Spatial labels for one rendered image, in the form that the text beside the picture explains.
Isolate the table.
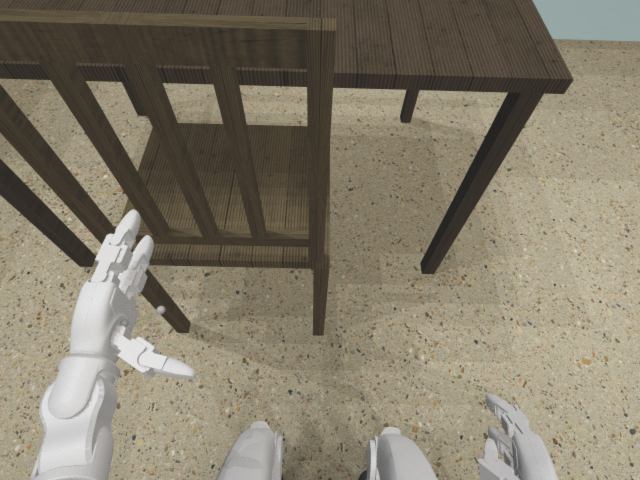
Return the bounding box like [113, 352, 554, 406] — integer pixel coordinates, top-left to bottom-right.
[0, 0, 574, 274]

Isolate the right robot hand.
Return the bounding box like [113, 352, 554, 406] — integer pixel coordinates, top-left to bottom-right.
[478, 393, 559, 480]

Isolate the robot shin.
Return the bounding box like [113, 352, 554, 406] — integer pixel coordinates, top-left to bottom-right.
[250, 421, 270, 430]
[380, 427, 401, 435]

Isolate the robot left forearm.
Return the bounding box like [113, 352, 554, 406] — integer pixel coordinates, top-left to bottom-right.
[30, 354, 120, 480]

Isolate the robot right shin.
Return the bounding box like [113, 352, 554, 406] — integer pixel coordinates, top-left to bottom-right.
[380, 427, 401, 435]

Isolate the robot left shin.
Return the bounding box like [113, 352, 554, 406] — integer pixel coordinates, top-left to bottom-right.
[250, 421, 270, 430]

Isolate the chair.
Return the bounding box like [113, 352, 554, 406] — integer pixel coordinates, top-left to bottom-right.
[0, 8, 336, 336]

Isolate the left robot hand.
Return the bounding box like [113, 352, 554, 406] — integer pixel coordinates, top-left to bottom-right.
[69, 209, 196, 380]

